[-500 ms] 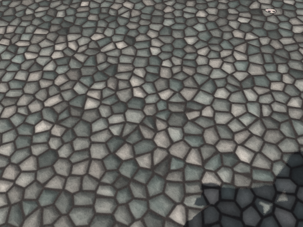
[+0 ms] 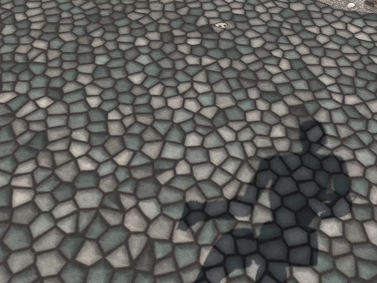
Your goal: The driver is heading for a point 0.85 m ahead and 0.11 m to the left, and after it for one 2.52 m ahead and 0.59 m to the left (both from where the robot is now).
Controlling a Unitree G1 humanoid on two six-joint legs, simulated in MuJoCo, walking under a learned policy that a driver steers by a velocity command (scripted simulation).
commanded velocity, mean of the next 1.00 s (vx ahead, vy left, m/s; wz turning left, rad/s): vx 0.15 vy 0.00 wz -0.09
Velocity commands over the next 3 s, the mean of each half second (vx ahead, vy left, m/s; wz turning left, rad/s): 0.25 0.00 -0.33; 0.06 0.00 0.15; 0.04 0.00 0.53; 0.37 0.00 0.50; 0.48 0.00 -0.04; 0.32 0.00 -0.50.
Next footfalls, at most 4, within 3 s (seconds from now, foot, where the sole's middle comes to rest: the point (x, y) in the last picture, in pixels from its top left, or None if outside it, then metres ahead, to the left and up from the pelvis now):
0.22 right None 0.04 -0.14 -0.77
0.60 left None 0.31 0.04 -0.77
0.94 right None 0.24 -0.20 -0.77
1.38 left None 0.21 0.05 -0.77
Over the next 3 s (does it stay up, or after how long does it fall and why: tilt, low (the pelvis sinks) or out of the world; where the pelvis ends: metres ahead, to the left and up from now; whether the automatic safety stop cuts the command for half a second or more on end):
stays up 0.78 0.23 -0.01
